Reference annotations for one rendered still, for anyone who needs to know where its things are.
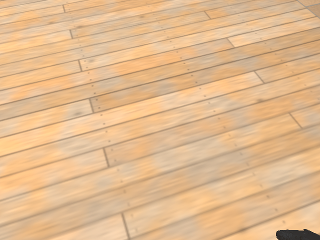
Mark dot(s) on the robot right hand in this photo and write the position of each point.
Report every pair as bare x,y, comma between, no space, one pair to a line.
297,235

